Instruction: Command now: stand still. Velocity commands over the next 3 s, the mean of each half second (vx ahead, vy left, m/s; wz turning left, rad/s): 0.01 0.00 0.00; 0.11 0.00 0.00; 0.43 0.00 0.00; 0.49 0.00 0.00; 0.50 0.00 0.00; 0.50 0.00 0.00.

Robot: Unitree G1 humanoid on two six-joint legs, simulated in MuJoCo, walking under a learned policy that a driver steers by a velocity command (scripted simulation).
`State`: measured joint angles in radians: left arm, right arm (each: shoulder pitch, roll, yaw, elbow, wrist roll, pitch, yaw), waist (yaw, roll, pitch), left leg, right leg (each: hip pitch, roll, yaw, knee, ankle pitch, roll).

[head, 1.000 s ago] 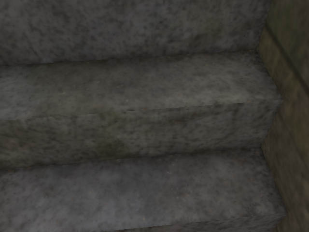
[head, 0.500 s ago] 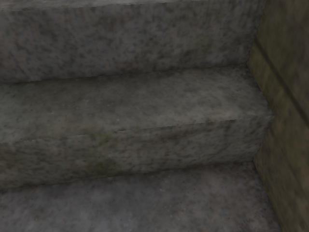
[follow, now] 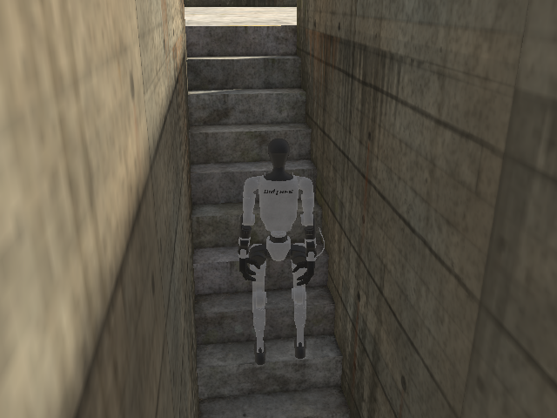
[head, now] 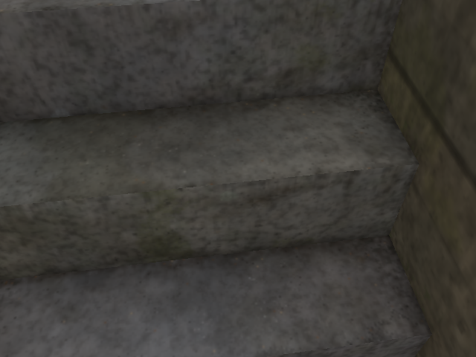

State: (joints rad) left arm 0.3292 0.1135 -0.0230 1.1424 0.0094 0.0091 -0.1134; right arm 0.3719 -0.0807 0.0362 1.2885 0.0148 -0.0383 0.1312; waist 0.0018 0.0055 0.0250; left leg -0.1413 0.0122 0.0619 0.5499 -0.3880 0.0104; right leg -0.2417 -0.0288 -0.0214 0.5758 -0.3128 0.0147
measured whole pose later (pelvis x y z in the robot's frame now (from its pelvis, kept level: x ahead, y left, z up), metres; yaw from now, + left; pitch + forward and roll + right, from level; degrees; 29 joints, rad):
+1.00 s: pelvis -0.01 +0.00 +0.00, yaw +0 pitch -1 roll +0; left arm 0.38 0.13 -0.01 1.15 0.03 -0.03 -0.09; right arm 0.39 -0.12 0.02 1.26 0.01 -0.09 0.13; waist -0.01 0.01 0.00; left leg -0.18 0.01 0.06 0.58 -0.40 0.03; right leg -0.28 -0.04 -0.02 0.61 -0.32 -0.01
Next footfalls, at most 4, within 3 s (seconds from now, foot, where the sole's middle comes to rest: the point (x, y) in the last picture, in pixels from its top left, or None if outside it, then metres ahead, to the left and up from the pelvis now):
1.70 left None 0.08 0.21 -0.55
2.38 right None -0.05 0.06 -0.77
2.70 left None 0.19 0.27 -0.55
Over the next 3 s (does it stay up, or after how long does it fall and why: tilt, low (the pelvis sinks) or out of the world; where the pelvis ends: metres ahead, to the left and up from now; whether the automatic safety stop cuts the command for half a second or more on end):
stays up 0.17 0.16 0.20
